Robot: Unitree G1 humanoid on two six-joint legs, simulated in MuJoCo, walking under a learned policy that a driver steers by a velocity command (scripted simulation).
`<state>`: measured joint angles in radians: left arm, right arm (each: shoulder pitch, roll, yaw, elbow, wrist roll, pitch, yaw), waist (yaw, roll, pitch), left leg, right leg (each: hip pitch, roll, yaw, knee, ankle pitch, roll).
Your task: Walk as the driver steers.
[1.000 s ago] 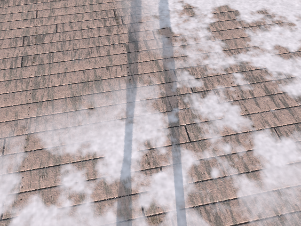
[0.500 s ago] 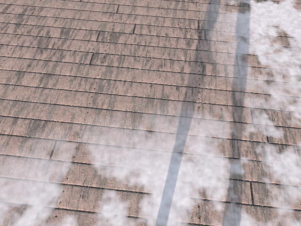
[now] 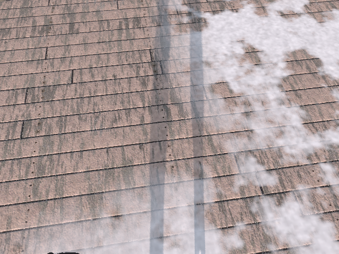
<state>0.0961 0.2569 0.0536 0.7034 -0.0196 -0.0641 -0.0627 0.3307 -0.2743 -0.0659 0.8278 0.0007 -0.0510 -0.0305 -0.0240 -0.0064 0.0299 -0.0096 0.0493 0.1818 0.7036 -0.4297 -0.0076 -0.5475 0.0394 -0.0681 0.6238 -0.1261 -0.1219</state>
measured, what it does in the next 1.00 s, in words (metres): walks ahead, turning right: left foot, then right foot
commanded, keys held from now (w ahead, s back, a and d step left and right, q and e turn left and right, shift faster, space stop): w+e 0.52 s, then w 0.20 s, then no key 0.14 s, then q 0.14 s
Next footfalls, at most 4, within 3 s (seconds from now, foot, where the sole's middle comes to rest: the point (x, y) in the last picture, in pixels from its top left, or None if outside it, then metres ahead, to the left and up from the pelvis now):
0.44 left None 0.44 0.09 -0.75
0.90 right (235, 220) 0.56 -0.24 -0.75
1.36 left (170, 214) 0.59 0.01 -0.75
1.84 right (225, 214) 0.59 -0.21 -0.75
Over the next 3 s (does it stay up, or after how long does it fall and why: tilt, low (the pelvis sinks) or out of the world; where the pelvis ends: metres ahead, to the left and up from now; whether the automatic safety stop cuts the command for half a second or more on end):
stays up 1.01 -0.08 0.03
